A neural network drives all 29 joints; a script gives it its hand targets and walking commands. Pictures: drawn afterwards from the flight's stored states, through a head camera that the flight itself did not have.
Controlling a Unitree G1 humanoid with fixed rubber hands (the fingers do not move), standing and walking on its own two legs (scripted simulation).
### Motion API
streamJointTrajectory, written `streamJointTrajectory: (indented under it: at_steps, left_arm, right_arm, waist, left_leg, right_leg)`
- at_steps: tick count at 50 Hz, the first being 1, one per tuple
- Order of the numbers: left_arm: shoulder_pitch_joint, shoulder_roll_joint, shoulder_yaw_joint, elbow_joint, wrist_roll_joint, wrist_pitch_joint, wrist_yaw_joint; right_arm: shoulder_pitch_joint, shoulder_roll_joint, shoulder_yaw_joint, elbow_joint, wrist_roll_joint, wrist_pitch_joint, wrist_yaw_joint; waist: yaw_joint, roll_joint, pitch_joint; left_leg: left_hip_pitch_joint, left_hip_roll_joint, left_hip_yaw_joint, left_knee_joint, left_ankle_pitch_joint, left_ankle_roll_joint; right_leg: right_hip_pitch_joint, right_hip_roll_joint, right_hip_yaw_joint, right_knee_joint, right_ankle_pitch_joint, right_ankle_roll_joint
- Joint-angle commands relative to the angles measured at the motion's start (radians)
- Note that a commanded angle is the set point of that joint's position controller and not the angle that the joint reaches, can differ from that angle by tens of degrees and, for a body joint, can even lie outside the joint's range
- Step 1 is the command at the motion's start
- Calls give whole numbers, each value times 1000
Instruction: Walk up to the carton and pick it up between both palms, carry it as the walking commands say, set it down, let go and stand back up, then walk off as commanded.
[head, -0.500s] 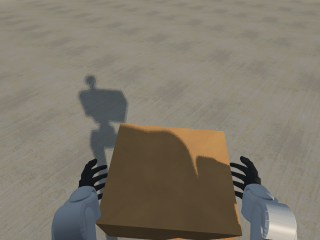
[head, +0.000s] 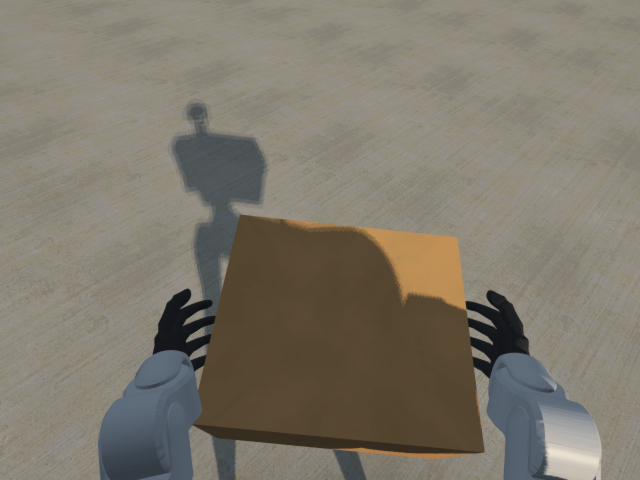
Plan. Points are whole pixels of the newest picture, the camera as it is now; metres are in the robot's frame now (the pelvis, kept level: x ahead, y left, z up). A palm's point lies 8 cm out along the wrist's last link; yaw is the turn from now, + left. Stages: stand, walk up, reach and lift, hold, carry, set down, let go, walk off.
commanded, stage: carry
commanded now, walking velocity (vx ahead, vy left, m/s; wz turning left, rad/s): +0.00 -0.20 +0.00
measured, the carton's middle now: (337, 337) +0.29 +0.02 +0.03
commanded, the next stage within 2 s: none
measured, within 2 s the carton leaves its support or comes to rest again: neither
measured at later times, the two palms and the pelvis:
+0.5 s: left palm (267, 427) +0.16 +0.08 +0.08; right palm out of the picture +0.18 -0.27 +0.10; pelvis -0.07 -0.10 +0.01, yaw -3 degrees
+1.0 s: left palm out of the picture +0.08 +0.00 +0.08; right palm out of the picture +0.08 -0.36 +0.09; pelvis -0.15 -0.18 +0.01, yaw -3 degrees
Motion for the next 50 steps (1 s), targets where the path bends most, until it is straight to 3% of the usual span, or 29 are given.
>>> streamJointTrajectory:
  at_steps: [1,4,5,7,9,10,11,12,15,17,21,22,23,24,25,26,28,30,32,34,35,37,38,41,43,46,48,49,50]
  left_arm:
    - [-516,-833,-802,-104,-397,-47,-249]
    - [-563,-883,-785,-162,-423,-70,-256]
    - [-564,-878,-773,-178,-410,-79,-254]
    - [-569,-900,-758,-194,-391,-92,-242]
    - [-560,-943,-769,-169,-402,-95,-247]
    - [-565,-938,-777,-191,-403,-97,-244]
    - [-521,-920,-761,-183,-398,-93,-243]
    - [-535,-908,-767,-153,-382,-98,-245]
    - [-609,-911,-834,-222,-421,-99,-242]
    - [-664,-928,-839,-234,-445,-106,-252]
    - [-607,-845,-875,-267,-466,-86,-248]
    - [-585,-865,-868,-238,-465,-89,-245]
    - [-571,-876,-863,-226,-462,-84,-250]
    - [-570,-845,-849,-205,-452,-84,-254]
    - [-477,-805,-819,-121,-414,-60,-253]
    - [-537,-838,-838,-173,-433,-58,-247]
    - [-440,-813,-797,-81,-404,-46,-249]
    - [-461,-827,-789,-110,-391,-48,-247]
    - [-476,-823,-748,-56,-354,-36,-243]
    - [-501,-837,-730,-32,-347,-37,-244]
    - [-512,-812,-733,-57,-356,-33,-239]
    - [-624,-846,-775,-137,-383,-37,-240]
    - [-646,-857,-778,-186,-375,-46,-239]
    - [-719,-902,-824,-153,-419,-47,-252]
    - [-767,-921,-846,-213,-462,-62,-262]
    - [-672,-915,-844,-205,-466,-65,-250]
    - [-565,-889,-829,-169,-449,-62,-247]
    - [-535,-876,-823,-176,-449,-64,-252]
    - [-588,-886,-833,-190,-456,-62,-257]
  right_arm:
    - [-505,842,752,-121,396,13,246]
    - [-581,919,793,-158,442,14,265]
    - [-609,933,819,-175,461,16,273]
    - [-639,958,843,-217,494,2,278]
    - [-666,959,838,-261,499,-12,277]
    - [-674,930,841,-275,498,-14,279]
    - [-590,942,821,-243,493,-8,272]
    - [-615,924,833,-248,493,-17,274]
    - [-534,930,779,-181,454,-27,279]
    - [-582,940,773,-198,444,-41,270]
    - [-457,893,740,-139,403,-21,261]
    - [-454,889,726,-161,392,-31,249]
    - [-426,895,737,-170,382,-30,240]
    - [-460,861,754,-187,370,-28,238]
    - [-422,817,743,-138,366,-10,240]
    - [-452,845,728,-132,368,0,238]
    - [-478,818,741,-130,385,14,244]
    - [-541,832,773,-188,415,20,259]
    - [-602,819,791,-169,418,42,266]
    - [-649,860,803,-149,444,41,272]
    - [-584,846,790,-129,430,51,265]
    - [-568,859,770,-131,420,40,267]
    - [-609,887,793,-158,455,40,276]
    - [-650,931,749,-134,437,20,268]
    - [-652,933,749,-191,428,-9,260]
    - [-627,939,759,-219,445,-11,248]
    - [-543,903,750,-210,417,-4,243]
    - [-545,902,780,-237,421,-7,237]
    - [-528,926,768,-200,415,-1,245]
  waist:
    - [-25,-157,-296]
    - [-26,-248,-353]
    - [-23,-287,-376]
    - [-30,-280,-380]
    - [-65,-97,-428]
    - [-72,162,-449]
    - [-52,313,-435]
    - [-44,145,-369]
    - [-52,214,-320]
    - [-56,165,-363]
    - [-29,327,-358]
    - [-29,224,-407]
    - [-27,85,-472]
    - [-38,-167,-440]
    - [-27,-186,-380]
    - [-35,-147,-346]
    - [-28,-84,-307]
    - [-25,-131,-279]
    - [-26,-209,-285]
    - [-48,-150,-248]
    - [-56,-33,-244]
    - [-60,257,-264]
    - [-46,210,-189]
    - [-55,145,-179]
    - [-57,218,-227]
    - [-42,199,-341]
    - [-25,176,-411]
    - [-32,27,-432]
    - [-30,-90,-414]
  left_leg:
    - [-232,-132,-44,394,-407,7]
    - [-196,-152,-41,304,-237,33]
    - [-160,-166,-34,265,-205,41]
    - [-61,-164,-18,97,-106,59]
    - [231,-97,-94,-236,184,103]
    - [355,114,-377,-341,521,168]
    - [372,261,-564,-356,544,271]
    - [378,272,-529,-299,683,293]
    - [399,183,-382,-283,737,251]
    - [398,186,-313,-269,646,258]
    - [322,101,-129,-155,604,170]
    - [267,62,-114,-93,566,130]
    - [111,-2,-75,-7,257,85]
    - [-66,-65,-25,101,-89,54]
    - [-201,-148,11,304,-384,33]
    - [-236,-150,-29,331,-399,36]
    - [-177,-126,-59,320,-287,37]
    - [-144,-171,-26,254,-281,49]
    - [-65,-167,-20,140,-145,69]
    - [110,-155,7,-87,78,74]
    - [204,-109,-64,-247,113,90]
    - [227,247,-544,-457,77,251]
    - [195,309,-542,-455,130,289]
    - [161,187,-322,-430,86,250]
    - [120,134,-280,-387,166,224]
    - [222,122,-208,-331,214,207]
    - [151,17,-88,-166,188,132]
    - [80,-27,-55,-94,152,105]
    - [-78,-114,1,19,-38,59]
  right_leg:
    - [307,-283,297,-182,588,-218]
    - [319,-183,179,-107,698,-220]
    - [295,-167,179,-130,502,-198]
    - [263,-130,64,-90,529,-196]
    - [87,-76,-31,36,304,-136]
    - [-80,8,-67,213,46,-58]
    - [-233,70,-46,381,-279,-18]
    - [-266,26,77,470,-297,-32]
    - [-316,21,86,463,-255,-46]
    - [-250,-1,38,329,-195,-42]
    - [14,65,-72,-138,-49,-34]
    - [147,60,-28,-250,42,-43]
    - [319,-44,98,-249,179,-86]
    - [430,-221,258,-212,587,-136]
    - [382,-314,330,-195,661,-223]
    - [387,-281,267,-176,736,-233]
    - [268,-212,189,-213,481,-255]
    - [250,-173,182,-199,543,-254]
    - [169,-174,161,-257,239,-235]
    - [54,-111,-10,-234,-10,-168]
    - [-12,-75,-48,-157,-104,-127]
    - [-218,32,-88,230,-220,-27]
    - [-251,5,4,395,-268,-25]
    - [-226,4,3,323,-199,-40]
    - [-121,25,-12,210,-152,-39]
    - [-13,70,-74,54,-117,-47]
    - [194,41,-26,-163,5,-58]
    - [288,-4,26,-229,69,-64]
    - [350,-179,240,-260,238,-122]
